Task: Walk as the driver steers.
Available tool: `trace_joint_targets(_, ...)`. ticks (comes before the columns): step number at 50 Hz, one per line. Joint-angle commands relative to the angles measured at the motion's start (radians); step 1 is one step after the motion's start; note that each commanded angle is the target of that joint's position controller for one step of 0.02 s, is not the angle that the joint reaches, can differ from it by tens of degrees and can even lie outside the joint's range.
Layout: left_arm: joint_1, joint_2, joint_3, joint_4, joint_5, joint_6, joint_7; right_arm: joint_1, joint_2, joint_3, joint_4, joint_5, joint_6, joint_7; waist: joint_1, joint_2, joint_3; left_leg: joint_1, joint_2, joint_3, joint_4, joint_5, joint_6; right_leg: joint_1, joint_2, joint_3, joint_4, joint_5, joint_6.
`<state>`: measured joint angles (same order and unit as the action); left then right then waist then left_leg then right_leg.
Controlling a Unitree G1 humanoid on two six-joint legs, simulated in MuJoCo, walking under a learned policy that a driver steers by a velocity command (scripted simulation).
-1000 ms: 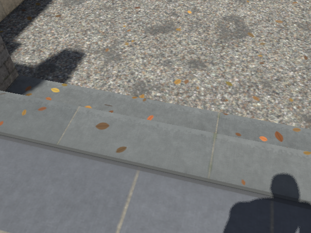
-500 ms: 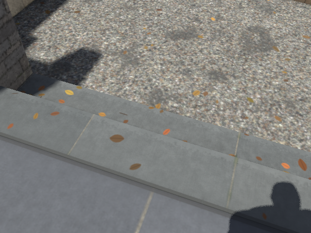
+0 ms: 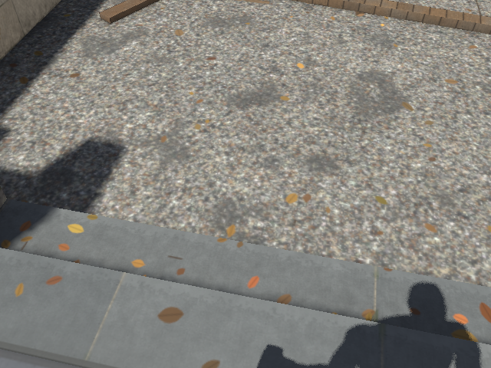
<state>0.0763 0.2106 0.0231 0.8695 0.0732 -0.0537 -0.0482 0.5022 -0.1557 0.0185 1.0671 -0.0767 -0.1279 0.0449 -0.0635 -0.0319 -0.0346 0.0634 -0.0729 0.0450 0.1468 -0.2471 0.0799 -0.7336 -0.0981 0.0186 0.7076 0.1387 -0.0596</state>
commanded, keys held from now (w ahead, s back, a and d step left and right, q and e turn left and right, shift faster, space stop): w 0.88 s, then no key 0.10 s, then e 0.02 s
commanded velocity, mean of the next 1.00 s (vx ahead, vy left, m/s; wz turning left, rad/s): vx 0.48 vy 0.00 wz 0.00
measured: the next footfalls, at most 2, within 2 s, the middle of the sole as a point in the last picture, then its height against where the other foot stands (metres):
right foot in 0.18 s outside the picture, level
left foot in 0.70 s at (213, 344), level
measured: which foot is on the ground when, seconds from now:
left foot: down 0.00-0.18, up 0.20-0.68, down 0.70-1.00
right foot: up 0.00-0.16, down 0.18-0.72, up 0.74-1.00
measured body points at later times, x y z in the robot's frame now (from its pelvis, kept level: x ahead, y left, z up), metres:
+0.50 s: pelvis +0.31 -0.06 +0.00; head +0.33 -0.05 +0.45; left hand +0.23 +0.16 -0.15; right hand +0.47 -0.28 -0.12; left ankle +0.47 +0.10 -0.68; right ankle +0.27 -0.14 -0.74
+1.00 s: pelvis +0.56 +0.00 +0.00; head +0.58 +0.01 +0.45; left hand +0.68 +0.24 -0.14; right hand +0.52 -0.24 -0.14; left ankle +0.56 +0.06 -0.74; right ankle +0.65 -0.16 -0.67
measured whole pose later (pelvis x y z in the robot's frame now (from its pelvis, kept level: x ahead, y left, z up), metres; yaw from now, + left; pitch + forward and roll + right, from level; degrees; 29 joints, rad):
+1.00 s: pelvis +0.56 +0.00 +0.00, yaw +0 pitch +0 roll +1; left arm 0.18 0.22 0.04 0.91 0.07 -0.05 -0.04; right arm 0.44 -0.18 -0.05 1.01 -0.09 -0.11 0.03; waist -0.04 -0.04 0.03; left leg -0.13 -0.08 0.08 0.30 -0.16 0.10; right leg -0.61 -0.08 0.03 0.95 -0.08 -0.03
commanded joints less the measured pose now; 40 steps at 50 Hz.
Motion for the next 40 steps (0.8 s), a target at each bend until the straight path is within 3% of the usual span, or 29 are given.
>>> trace_joint_targets(1,-0.152,0.046,0.001,-0.094,0.004,0.009,-0.023,0.106,-0.099,0.002,0.011,-0.007,-0.007,0.028,-0.004,0.086,0.108,0.079,0.312,-0.121,-0.036,0.458,0.200,-0.104,0.024,-0.031,-0.076,-0.031,-0.020)
trace_joint_targets(4,-0.221,0.042,-0.003,-0.119,-0.014,0.013,-0.018,0.107,-0.141,-0.007,0.026,-0.010,0.013,0.023,0.000,0.105,0.138,0.105,0.321,-0.099,-0.034,0.504,0.166,-0.015,0.055,-0.049,-0.151,-0.115,-0.037)
trace_joint_targets(6,-0.215,0.057,0.006,-0.125,-0.024,0.010,-0.013,0.082,-0.184,-0.025,0.020,-0.010,0.020,0.017,0.032,0.126,0.118,0.112,0.334,-0.081,0.009,0.706,0.145,0.102,0.094,-0.080,-0.162,-0.184,-0.053)
trace_joint_targets(8,-0.089,0.108,0.031,-0.088,-0.045,0.000,-0.002,0.055,-0.222,-0.048,0.005,-0.011,0.027,0.012,0.112,0.128,0.021,0.063,0.285,-0.015,0.199,1.045,0.085,0.382,0.153,-0.142,-0.183,-0.152,-0.081)
trace_joint_targets(9,0.108,0.139,0.043,-0.023,-0.055,-0.009,0.009,0.076,-0.190,-0.042,0.001,-0.030,0.023,0.014,0.161,0.098,-0.109,-0.098,0.231,0.000,0.412,0.984,0.033,0.709,0.122,-0.094,-0.097,-0.052,-0.126)
trace_joint_targets(10,0.353,0.152,0.037,0.031,-0.061,-0.015,0.012,0.253,-0.078,-0.008,-0.015,-0.048,0.012,0.021,0.172,-0.094,-0.398,-0.516,0.086,-0.008,0.758,0.554,-0.047,1.297,-0.118,0.269,-0.120,-0.027,-0.345)
trace_joint_targets(11,0.607,0.161,0.042,0.126,-0.021,-0.016,0.026,0.157,-0.056,-0.001,-0.036,-0.020,0.011,0.045,0.268,-0.135,-0.439,-0.709,-0.043,-0.085,1.110,-0.302,-0.064,1.419,-0.286,0.624,-0.301,-0.046,-0.420)
trace_joint_targets(12,0.602,0.179,0.059,0.170,0.007,-0.047,0.036,-0.072,-0.111,-0.037,-0.107,0.031,0.008,0.045,0.279,-0.049,-0.152,-0.838,0.029,-0.199,1.259,-0.263,-0.010,1.157,-0.235,0.557,-0.375,-0.191,-0.286)
trace_joint_targets(13,0.407,0.183,0.064,0.131,-0.012,-0.062,0.043,-0.163,-0.134,-0.050,-0.131,0.032,0.002,0.022,0.211,-0.012,0.029,-0.839,0.124,-0.183,1.246,-0.183,0.012,0.857,-0.228,0.441,-0.425,-0.255,-0.243)
trace_joint_targets(15,0.249,0.015,0.018,0.102,-0.034,-0.059,0.054,-0.172,-0.062,-0.036,-0.151,-0.014,0.016,-0.012,0.108,-0.004,0.020,-0.668,0.194,-0.166,1.143,-0.108,0.039,0.607,-0.164,0.263,-0.494,-0.146,-0.230)
trace_joint_targets(16,0.234,-0.023,0.008,0.097,-0.032,-0.058,0.052,-0.143,-0.029,-0.030,-0.151,-0.015,0.028,-0.012,0.069,0.005,0.031,-0.613,0.202,-0.155,1.122,-0.103,0.036,0.525,-0.150,0.226,-0.529,-0.119,-0.226)
trace_joint_targets(18,0.236,-0.009,0.014,0.087,-0.031,-0.077,0.045,-0.119,-0.015,-0.031,-0.146,-0.003,0.042,0.000,0.043,-0.008,0.069,-0.635,0.202,-0.121,1.027,-0.083,0.023,0.462,-0.111,0.159,-0.590,-0.208,-0.220)
trace_joint_targets(21,0.295,0.002,0.007,0.092,0.007,-0.088,0.019,-0.221,-0.038,-0.031,-0.169,0.000,0.046,0.013,0.062,-0.002,0.075,-0.691,0.215,-0.067,0.811,0.189,0.001,0.430,-0.088,0.082,-0.583,-0.041,-0.229)
trace_joint_targets(22,0.328,0.103,0.033,0.114,-0.074,-0.074,0.030,-0.270,-0.088,-0.048,-0.219,0.070,0.065,-0.009,0.014,0.002,0.120,-0.612,0.191,-0.011,0.756,0.216,-0.034,0.381,-0.075,0.062,-0.573,-0.003,-0.165)
trace_joint_targets(23,0.335,0.103,0.031,0.112,-0.087,-0.072,0.032,-0.310,-0.083,-0.041,-0.225,0.075,0.073,-0.016,0.031,-0.008,0.118,-0.567,0.184,0.001,0.690,0.257,-0.046,0.352,-0.056,0.032,-0.573,-0.004,-0.144)
trace_joint_targets(25,0.375,0.089,0.029,0.124,-0.086,-0.064,0.037,-0.382,-0.073,-0.037,-0.242,0.076,0.080,-0.018,0.065,-0.045,0.127,-0.542,0.161,0.020,0.599,0.319,-0.055,0.396,-0.037,0.014,-0.572,-0.071,-0.123)
trace_joint_targets(26,0.390,0.088,0.029,0.129,-0.082,-0.058,0.040,-0.417,-0.081,-0.039,-0.253,0.076,0.082,-0.021,0.080,-0.052,0.133,-0.552,0.155,0.023,0.563,0.318,-0.055,0.445,-0.045,0.018,-0.566,-0.083,-0.127)
trace_joint_targets(27,0.443,-0.002,-0.005,0.165,0.029,-0.084,0.000,-0.422,-0.020,-0.010,-0.244,-0.021,0.081,0.001,0.097,-0.038,0.094,-0.637,0.186,-0.093,0.513,0.355,-0.032,0.552,-0.126,0.096,-0.547,0.037,-0.207)
trace_joint_targets(28,0.442,0.044,0.014,0.162,0.021,-0.089,-0.012,-0.424,-0.077,-0.034,-0.254,-0.016,0.078,0.003,0.083,-0.011,0.105,-0.747,0.169,-0.106,0.443,0.305,-0.023,0.727,-0.160,0.112,-0.525,0.144,-0.222)
trace_joint_targets(30,0.483,0.078,0.024,0.189,0.003,-0.080,-0.010,-0.490,-0.118,-0.051,-0.265,0.008,0.070,-0.001,0.104,-0.001,0.066,-0.805,0.163,-0.103,0.371,0.249,-0.001,0.905,-0.177,0.100,-0.478,0.215,-0.203)
trace_joint_targets(31,0.429,0.144,0.047,0.159,-0.092,-0.050,0.041,-0.532,-0.143,-0.059,-0.300,0.077,0.058,-0.016,0.110,-0.015,0.109,-0.686,0.112,0.049,0.393,0.181,-0.011,0.825,-0.107,0.017,-0.450,0.152,-0.125)
trace_joint_targets(32,0.457,0.126,0.037,0.163,-0.091,-0.038,0.056,-0.547,-0.123,-0.058,-0.306,0.082,0.053,-0.023,0.132,-0.039,0.103,-0.579,0.098,0.048,0.387,0.152,-0.014,0.766,-0.105,0.040,-0.432,0.135,-0.105)
trace_joint_targets(34,0.449,0.098,0.031,0.178,-0.065,-0.018,0.068,-0.319,-0.125,-0.075,-0.232,0.064,0.040,-0.028,0.035,-0.044,0.054,-0.329,0.055,0.045,0.351,0.159,0.016,0.731,-0.067,0.007,-0.222,0.286,-0.071)
trace_joint_targets(35,0.435,0.088,0.030,0.158,-0.059,-0.013,0.072,-0.123,-0.177,-0.095,-0.181,0.047,0.027,-0.034,-0.034,0.016,-0.042,-0.104,0.145,-0.055,0.370,0.243,0.062,0.606,-0.021,-0.038,-0.003,0.148,-0.047)
trace_joint_targets(36,0.636,-0.104,-0.037,0.171,0.066,-0.060,-0.005,0.031,-0.250,-0.099,-0.168,0.026,0.016,-0.017,-0.032,0.357,-0.393,0.458,0.439,-0.550,0.236,0.176,0.379,0.215,0.164,-0.011,0.228,-0.497,0.007)
trace_joint_targets(37,0.447,0.034,0.013,0.142,0.022,-0.072,-0.028,0.149,-0.195,-0.099,-0.099,-0.012,0.018,-0.012,-0.124,0.219,-0.233,0.416,0.430,-0.771,0.108,-0.165,0.340,-0.028,0.176,0.099,0.476,-0.716,-0.018)
trace_joint_targets(38,0.334,0.067,0.025,0.115,-0.018,-0.078,-0.016,0.001,-0.199,-0.109,-0.112,-0.004,0.005,-0.020,-0.082,0.103,-0.019,0.167,0.421,-0.632,0.069,-0.264,0.243,-0.066,0.103,0.135,0.506,-0.601,-0.056)
trace_joint_targets(39,0.286,0.086,0.031,0.106,-0.020,-0.076,0.013,-0.109,-0.158,-0.102,-0.124,0.017,0.009,-0.029,-0.040,0.065,0.048,0.002,0.388,-0.525,0.042,-0.210,0.215,-0.017,0.046,0.099,0.506,-0.552,-0.056)
trace_joint_targets(40,0.302,0.060,0.026,0.096,-0.001,-0.073,0.036,-0.143,-0.094,-0.078,-0.123,0.032,0.013,-0.041,0.007,0.071,0.010,-0.076,0.363,-0.440,0.021,-0.080,0.198,0.073,-0.001,0.110,0.452,-0.506,-0.062)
